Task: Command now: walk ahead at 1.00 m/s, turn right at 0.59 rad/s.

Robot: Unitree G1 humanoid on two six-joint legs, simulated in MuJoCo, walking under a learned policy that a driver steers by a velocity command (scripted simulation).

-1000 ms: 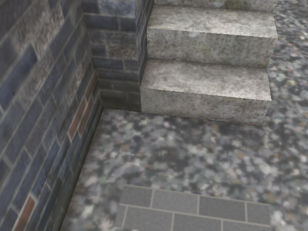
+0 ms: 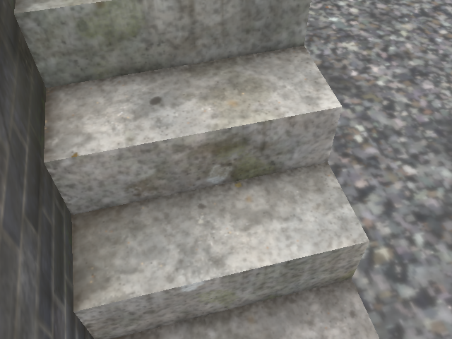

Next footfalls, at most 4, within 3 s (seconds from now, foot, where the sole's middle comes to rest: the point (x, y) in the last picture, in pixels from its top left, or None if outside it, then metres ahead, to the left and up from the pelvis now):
0.22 right None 0.38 -0.22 -0.59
0.80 left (306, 225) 0.61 -0.16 -0.39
1.06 right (357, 148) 0.73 -0.28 -0.25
1.22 left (293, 135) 0.68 -0.12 -0.16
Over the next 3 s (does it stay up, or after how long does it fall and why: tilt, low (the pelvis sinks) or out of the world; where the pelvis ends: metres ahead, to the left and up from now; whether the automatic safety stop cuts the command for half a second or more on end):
falls after 1.56 s (tilt)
